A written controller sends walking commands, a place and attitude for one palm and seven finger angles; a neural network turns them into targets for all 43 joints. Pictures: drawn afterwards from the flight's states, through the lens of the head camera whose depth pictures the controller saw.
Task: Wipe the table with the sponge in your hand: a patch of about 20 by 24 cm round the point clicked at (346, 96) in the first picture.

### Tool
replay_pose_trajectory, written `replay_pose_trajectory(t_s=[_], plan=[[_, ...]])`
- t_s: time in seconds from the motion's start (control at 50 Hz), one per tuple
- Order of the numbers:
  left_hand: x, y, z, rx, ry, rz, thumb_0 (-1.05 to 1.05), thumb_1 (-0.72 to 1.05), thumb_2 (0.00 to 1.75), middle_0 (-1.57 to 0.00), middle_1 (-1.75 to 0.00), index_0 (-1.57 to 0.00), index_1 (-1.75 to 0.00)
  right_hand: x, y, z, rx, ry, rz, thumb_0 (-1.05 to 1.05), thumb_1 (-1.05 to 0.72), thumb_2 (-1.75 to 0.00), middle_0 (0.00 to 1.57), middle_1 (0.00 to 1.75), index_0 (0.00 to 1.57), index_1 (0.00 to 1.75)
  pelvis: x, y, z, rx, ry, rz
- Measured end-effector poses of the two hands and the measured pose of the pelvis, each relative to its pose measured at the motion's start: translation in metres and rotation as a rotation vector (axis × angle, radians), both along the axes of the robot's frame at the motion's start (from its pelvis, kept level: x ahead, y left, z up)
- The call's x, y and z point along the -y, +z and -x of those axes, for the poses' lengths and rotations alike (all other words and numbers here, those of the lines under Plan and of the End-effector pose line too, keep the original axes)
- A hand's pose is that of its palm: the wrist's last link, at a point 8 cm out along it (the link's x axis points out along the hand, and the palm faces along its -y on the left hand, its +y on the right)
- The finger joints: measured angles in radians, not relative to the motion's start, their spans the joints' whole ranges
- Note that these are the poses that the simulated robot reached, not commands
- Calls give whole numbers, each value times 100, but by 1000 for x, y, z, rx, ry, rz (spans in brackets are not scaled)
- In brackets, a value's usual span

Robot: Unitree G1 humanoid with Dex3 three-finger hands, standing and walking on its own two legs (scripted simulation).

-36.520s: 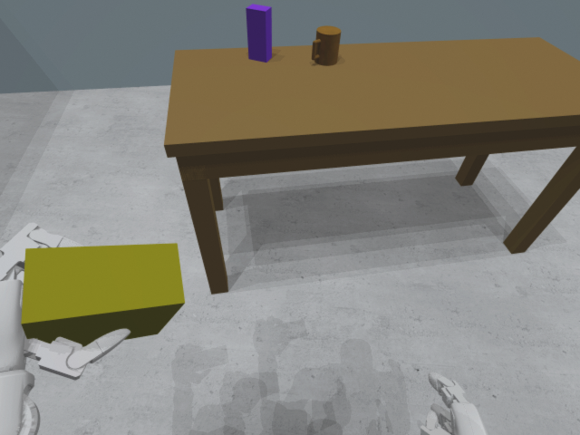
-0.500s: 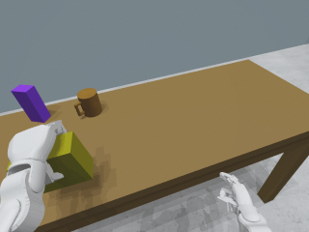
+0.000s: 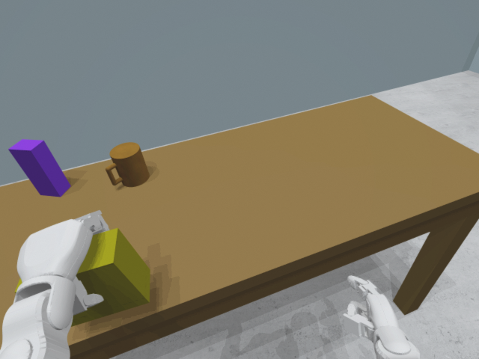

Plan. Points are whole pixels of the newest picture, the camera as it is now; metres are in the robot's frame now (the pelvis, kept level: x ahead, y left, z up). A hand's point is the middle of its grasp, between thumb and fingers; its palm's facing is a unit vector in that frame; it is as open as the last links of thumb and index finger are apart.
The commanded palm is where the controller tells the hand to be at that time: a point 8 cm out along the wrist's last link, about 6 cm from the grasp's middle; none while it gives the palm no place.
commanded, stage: bring the sponge back beside the body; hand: left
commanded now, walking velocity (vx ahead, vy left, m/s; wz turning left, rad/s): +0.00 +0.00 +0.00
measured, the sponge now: (99, 285) +0.19 +0.28 +0.06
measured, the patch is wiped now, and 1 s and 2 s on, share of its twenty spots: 1.00 1.00 1.00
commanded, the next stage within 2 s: step back with the hand held close in 0.34 s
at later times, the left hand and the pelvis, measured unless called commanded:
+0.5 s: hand (91, 265) +0.19 +0.27 +0.11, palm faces +0.18 -0.32 -0.93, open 10.5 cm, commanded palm +0.16 +0.27 +0.18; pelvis +0.00 -0.01 +0.00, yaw +0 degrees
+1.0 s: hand (49, 268) +0.16 +0.30 +0.15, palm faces +0.40 -0.81 -0.42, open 10.5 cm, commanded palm +0.12 +0.32 +0.18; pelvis -0.04 +0.04 -0.01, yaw +1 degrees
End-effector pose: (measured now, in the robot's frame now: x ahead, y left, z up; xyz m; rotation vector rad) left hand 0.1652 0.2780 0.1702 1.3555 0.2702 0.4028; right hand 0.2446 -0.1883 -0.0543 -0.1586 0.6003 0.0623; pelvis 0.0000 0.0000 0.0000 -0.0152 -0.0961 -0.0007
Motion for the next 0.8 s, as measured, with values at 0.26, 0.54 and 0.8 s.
replay_pose_trajectory(t_s=[0.26, 0.54, 0.8], plan=[[7, -5, 0, 5, 9, 6, -1, -53, 105, -67, -128, -70, -128, 16, 4, 1, 25, -20, 20, 2, -90, -90, 20, 30, 20, 30, 10, -1, 2, 7, -4, -2], [-5, -11, -4, 182, -75, 499, -1, -53, 105, -66, -128, -70, -128, 15, 12, 7, 64, -4, 46, 2, -90, -90, 20, 30, 20, 30, 9, -2, 6, -17, 26, 13], [-18, 12, 19, 489, -328, 763, -1, -53, 105, -67, -128, -71, -128, 35, -32, 114, -254, -151, 191, 1, -90, -90, 20, 30, 20, 30, -15, -9, 14, -131, 41, 30]])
